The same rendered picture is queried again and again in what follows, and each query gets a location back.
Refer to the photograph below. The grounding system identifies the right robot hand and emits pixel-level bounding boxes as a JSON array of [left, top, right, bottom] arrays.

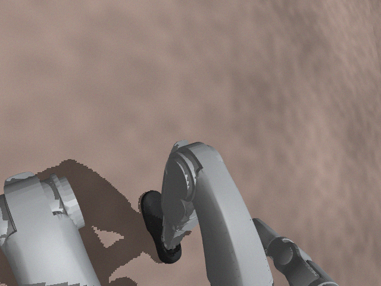
[[252, 218, 281, 257]]

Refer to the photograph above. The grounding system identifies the right robot foot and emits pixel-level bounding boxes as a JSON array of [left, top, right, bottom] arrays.
[[141, 191, 182, 264]]

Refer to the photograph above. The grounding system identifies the right robot arm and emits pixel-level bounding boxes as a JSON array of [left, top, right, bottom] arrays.
[[267, 237, 338, 286]]

